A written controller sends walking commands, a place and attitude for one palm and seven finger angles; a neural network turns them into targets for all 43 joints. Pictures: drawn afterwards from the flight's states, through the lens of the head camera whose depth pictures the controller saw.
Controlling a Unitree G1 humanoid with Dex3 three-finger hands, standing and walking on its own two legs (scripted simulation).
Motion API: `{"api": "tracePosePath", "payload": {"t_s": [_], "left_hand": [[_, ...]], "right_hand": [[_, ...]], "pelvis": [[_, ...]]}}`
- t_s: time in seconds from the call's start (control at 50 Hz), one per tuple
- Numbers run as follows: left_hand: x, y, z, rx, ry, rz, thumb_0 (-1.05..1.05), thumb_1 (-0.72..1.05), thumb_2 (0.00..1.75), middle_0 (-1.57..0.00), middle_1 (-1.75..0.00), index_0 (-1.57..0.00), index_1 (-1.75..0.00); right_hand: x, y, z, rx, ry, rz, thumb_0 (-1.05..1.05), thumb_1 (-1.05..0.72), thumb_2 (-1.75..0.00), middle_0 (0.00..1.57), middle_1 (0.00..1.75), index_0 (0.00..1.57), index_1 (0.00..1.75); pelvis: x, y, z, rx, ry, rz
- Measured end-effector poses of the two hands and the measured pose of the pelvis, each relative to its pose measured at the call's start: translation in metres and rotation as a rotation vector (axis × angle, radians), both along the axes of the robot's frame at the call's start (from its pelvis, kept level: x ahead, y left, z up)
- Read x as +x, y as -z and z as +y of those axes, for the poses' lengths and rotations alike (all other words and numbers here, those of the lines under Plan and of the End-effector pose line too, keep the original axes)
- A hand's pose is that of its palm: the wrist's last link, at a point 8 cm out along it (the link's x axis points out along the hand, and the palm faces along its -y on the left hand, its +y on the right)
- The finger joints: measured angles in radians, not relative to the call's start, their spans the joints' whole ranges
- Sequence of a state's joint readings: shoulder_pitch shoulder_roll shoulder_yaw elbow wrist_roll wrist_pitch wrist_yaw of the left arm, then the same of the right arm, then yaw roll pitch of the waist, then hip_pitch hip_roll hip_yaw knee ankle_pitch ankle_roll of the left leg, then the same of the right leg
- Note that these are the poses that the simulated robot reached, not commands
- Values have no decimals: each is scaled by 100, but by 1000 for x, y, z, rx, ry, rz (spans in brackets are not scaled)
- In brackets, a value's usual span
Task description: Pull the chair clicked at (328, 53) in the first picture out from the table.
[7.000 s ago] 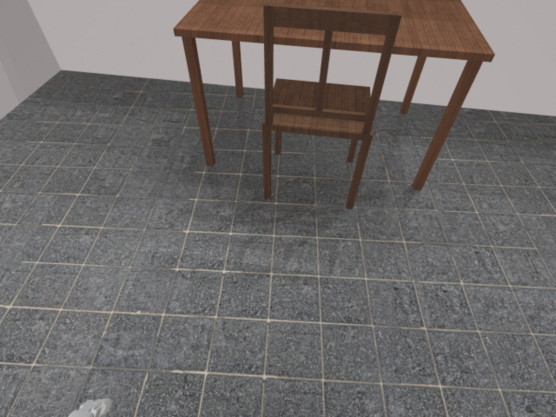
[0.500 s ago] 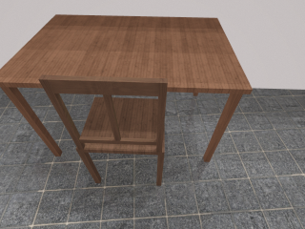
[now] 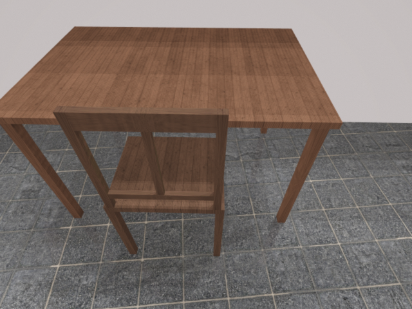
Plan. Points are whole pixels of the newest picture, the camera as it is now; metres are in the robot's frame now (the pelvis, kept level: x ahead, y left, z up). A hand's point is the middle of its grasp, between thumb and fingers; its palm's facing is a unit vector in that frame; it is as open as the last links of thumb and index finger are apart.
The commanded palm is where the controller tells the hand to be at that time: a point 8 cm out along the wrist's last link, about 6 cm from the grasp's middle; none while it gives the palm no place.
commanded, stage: look again from close up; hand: left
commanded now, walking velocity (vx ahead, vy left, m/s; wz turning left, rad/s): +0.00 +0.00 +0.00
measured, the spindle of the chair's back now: (154, 165) +0.52 +0.18 -0.09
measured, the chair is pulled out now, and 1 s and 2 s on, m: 0.00 0.00 0.00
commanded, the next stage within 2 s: shuffle to correct the standing spot in 0.56 s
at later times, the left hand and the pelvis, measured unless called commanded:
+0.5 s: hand out of the picture +0.02 +0.18 -0.17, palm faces +0.02 -0.98 -0.19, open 7.4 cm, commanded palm none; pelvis +0.02 +0.01 +0.01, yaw -1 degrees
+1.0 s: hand out of the picture +0.03 +0.16 -0.18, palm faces +0.04 -0.98 -0.17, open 7.4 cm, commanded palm none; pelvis +0.06 -0.01 -0.01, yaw +0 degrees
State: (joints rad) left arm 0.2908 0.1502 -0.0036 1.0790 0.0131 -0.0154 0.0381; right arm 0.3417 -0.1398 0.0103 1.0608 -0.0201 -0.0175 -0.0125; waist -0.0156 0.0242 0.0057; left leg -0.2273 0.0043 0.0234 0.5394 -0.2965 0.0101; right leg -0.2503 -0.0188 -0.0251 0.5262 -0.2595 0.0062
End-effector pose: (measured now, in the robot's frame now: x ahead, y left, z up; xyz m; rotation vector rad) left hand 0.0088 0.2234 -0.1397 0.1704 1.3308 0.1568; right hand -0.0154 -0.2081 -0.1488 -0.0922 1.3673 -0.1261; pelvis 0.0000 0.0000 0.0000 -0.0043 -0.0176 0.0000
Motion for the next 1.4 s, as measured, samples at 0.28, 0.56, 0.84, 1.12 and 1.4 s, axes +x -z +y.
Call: {"api": "tracePosePath", "payload": {"t_s": [0.28,0.56,0.84,1.12,1.4], "left_hand": [[23,-4,12,2,6,-17,0,91,89,-20,-30,-20,-30],[4,1,0,-31,-15,64,0,91,89,-20,-30,-20,-30],[2,6,-8,-48,-21,96,0,91,89,-20,-30,-20,-30],[25,16,-17,-51,-66,134,0,91,89,-20,-30,-20,-30],[73,-7,11,54,-9,-1,1,92,89,-20,-30,-20,-30]], "right_hand": [[33,-7,-4,-38,-32,-28,1,-92,-89,20,30,20,30],[42,-10,-7,-50,-35,7,1,-91,-89,20,30,20,30],[36,-5,-5,-33,-16,49,1,-91,-89,20,30,20,30],[69,0,-7,-51,-3,73,1,-91,-89,20,30,20,30],[97,-9,-22,-68,18,-30,1,-92,-89,20,30,20,30]], "pelvis": [[13,-4,9,10,9,-5],[22,-6,7,8,8,-1],[35,-2,2,10,11,1],[74,6,-3,0,4,14],[63,-5,-2,8,13,27]]}}
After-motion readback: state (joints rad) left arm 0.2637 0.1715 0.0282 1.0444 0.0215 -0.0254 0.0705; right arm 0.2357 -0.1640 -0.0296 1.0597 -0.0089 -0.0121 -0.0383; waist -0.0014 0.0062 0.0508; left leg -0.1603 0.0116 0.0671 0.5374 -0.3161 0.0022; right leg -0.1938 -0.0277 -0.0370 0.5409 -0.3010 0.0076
